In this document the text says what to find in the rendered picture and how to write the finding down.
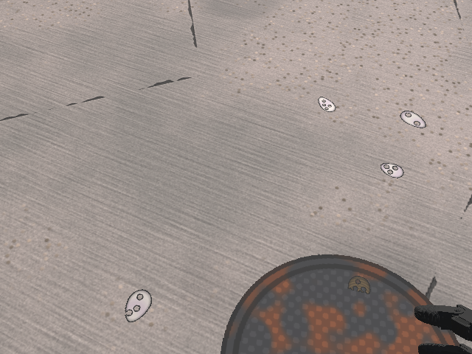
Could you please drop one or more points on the right robot hand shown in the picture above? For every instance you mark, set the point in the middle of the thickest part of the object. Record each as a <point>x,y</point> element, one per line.
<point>458,319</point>

